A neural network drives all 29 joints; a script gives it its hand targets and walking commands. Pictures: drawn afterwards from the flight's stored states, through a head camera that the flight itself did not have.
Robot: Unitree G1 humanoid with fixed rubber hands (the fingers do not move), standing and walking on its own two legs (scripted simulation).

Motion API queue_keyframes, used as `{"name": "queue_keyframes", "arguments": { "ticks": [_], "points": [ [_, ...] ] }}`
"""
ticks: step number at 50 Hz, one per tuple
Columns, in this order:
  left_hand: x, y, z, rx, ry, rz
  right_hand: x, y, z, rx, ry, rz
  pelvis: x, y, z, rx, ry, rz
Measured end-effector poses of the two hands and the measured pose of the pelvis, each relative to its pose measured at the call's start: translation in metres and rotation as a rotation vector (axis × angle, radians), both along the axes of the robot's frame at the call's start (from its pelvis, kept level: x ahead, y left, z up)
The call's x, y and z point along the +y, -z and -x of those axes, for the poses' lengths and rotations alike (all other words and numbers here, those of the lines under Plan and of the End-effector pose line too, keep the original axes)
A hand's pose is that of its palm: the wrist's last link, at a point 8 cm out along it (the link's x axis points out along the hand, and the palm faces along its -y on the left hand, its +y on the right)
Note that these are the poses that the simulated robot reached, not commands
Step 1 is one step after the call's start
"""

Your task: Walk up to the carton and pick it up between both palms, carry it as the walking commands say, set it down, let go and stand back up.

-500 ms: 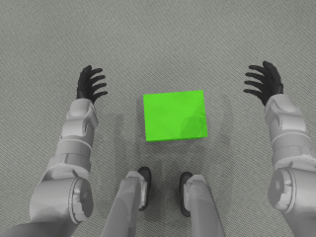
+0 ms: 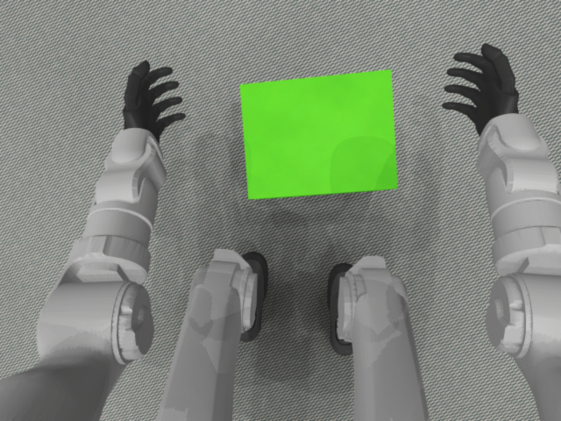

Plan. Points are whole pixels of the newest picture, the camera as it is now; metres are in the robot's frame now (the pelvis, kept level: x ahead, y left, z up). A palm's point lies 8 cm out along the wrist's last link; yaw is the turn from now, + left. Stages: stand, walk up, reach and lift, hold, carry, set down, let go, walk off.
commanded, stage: reach and lift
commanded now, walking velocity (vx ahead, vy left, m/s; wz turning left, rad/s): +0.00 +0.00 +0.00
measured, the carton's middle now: (316, 146) +0.48 -0.04 -0.38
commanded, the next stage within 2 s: none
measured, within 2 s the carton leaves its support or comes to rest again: neither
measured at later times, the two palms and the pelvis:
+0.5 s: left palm (186, 145) +0.47 +0.19 -0.30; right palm (434, 137) +0.48 -0.24 -0.30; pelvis -0.02 +0.01 -0.11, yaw -1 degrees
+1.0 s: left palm (181, 142) +0.48 +0.20 -0.31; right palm (424, 136) +0.48 -0.23 -0.32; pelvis -0.03 +0.01 -0.13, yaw -2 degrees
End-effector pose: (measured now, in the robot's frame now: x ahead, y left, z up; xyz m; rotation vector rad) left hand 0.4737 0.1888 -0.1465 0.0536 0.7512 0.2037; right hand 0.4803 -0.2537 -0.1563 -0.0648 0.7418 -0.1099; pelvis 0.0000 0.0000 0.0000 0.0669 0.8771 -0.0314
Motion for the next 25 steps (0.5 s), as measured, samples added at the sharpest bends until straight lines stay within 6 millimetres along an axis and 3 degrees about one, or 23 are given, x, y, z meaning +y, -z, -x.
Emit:
{"name": "queue_keyframes", "arguments": {
  "ticks": [12, 25],
  "points": [
    [0.016, 0.058, -0.006, -0.012, -0.028, -0.004, 0.024, 0.063, -0.011, 0.006, -0.013, -0.007, 0.001, 0.06, 0.017, -0.076, 0.0, -0.001],
    [-0.002, 0.15, 0.0, 0.067, 0.022, 0.018, 0.018, 0.147, 0.003, 0.058, 0.036, 0.01, 0.009, 0.109, 0.017, -0.135, -0.009, 0.021]
  ]
}}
